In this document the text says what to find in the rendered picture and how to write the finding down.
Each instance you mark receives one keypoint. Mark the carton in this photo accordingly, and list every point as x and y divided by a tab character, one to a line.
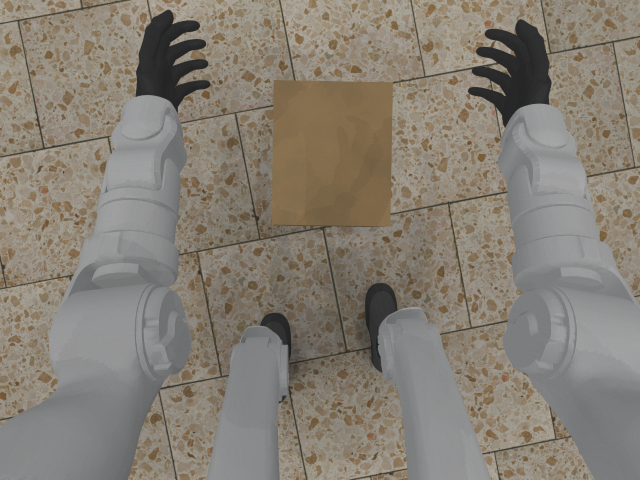
332	153

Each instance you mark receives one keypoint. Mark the robot right foot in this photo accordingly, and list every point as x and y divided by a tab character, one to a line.
379	303

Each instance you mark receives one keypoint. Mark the robot right upper arm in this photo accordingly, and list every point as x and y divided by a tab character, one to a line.
581	351

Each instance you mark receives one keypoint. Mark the robot right thigh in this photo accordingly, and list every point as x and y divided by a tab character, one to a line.
440	440

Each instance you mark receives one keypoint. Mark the robot left upper arm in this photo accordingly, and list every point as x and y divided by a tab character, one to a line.
112	349

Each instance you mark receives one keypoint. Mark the robot left hand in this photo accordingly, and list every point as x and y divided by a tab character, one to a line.
155	73

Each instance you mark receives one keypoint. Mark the robot right hand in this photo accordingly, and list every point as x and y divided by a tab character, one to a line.
529	82

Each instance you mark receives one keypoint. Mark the left robot forearm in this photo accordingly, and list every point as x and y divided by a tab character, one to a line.
137	214

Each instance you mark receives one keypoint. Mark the right robot forearm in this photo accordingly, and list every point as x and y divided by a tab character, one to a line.
551	212

